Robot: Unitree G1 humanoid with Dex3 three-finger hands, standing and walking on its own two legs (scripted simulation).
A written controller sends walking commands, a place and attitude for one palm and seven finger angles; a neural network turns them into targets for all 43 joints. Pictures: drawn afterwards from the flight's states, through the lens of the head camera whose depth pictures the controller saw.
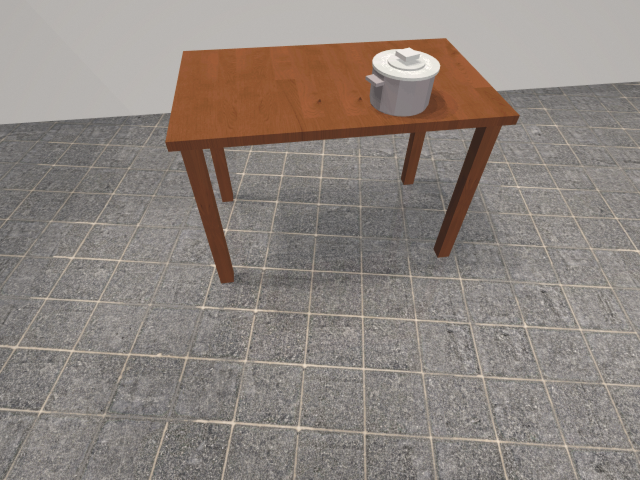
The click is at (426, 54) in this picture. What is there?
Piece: lid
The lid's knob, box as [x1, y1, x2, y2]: [395, 48, 419, 61]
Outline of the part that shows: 395,53 395,55 405,61 418,58 419,53 410,48 397,50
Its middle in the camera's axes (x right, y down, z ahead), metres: +0.24 -0.51 +1.06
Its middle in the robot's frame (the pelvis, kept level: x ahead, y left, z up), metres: +1.15 -0.17 +0.03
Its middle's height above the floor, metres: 0.81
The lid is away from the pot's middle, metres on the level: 0.00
